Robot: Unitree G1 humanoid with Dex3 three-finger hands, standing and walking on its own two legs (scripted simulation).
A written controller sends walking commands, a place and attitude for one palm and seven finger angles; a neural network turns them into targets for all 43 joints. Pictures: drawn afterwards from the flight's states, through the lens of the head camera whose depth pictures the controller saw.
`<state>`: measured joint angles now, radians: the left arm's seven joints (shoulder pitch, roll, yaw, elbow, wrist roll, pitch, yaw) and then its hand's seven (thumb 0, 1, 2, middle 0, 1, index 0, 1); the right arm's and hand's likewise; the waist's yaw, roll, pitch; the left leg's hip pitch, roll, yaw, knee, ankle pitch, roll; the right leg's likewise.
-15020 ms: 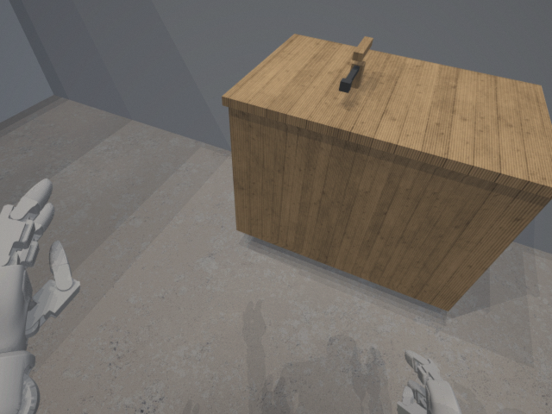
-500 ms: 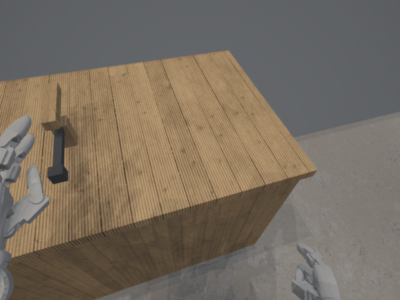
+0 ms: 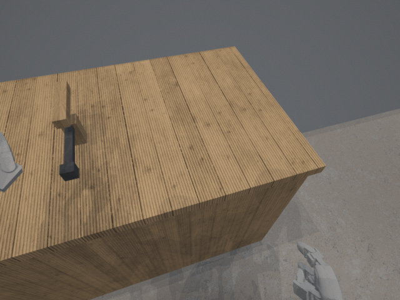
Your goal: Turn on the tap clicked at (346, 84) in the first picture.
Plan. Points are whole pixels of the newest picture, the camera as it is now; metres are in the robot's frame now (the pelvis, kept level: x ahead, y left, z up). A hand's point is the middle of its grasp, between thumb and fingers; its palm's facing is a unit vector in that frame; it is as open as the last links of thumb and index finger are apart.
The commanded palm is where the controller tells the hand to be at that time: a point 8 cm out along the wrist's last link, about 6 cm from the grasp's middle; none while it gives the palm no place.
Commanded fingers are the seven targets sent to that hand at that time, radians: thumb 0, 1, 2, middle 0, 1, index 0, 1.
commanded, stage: come to a stop and stand still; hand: left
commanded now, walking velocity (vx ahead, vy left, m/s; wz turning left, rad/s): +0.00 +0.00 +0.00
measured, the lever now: (69, 171) +0.33 +0.31 +0.04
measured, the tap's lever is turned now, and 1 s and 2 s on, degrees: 0 0 0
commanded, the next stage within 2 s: look again from close up in 1.42 s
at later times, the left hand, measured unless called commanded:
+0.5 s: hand out of the picture +0.21 +0.32 +0.16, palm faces +0.41 -0.85 -0.33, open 7.4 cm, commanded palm +0.15 +0.35 +0.18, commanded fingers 0.00 0.90 0.90 -0.20 -0.30 -0.20 -0.30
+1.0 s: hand out of the picture +0.21 +0.31 +0.16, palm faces +0.40 -0.84 -0.38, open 7.4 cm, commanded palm +0.15 +0.34 +0.18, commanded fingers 0.00 0.90 0.90 -0.20 -0.30 -0.20 -0.30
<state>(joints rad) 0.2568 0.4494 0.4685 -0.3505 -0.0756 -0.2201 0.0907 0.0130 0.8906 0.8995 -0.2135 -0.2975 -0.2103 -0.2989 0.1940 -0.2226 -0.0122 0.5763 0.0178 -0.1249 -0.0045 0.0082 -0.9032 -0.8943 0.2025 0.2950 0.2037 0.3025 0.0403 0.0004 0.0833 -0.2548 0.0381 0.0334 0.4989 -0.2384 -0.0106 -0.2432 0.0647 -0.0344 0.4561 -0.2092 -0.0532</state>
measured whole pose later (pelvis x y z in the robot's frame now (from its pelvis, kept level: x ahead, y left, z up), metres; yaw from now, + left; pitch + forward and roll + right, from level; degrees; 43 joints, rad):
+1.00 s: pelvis +0.00 +0.05 +0.00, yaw +2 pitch -1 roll -2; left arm 0.46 0.38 0.35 -0.47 -0.05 -0.21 0.10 0.01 0.89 0.90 -0.21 -0.30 -0.21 -0.30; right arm 0.19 -0.20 0.01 0.57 0.02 -0.10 -0.03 0.01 -0.90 -0.89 0.20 0.30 0.20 0.30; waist 0.03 -0.02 0.07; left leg -0.22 -0.04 0.02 0.45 -0.22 0.06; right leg -0.17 -0.01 -0.05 0.37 -0.18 0.02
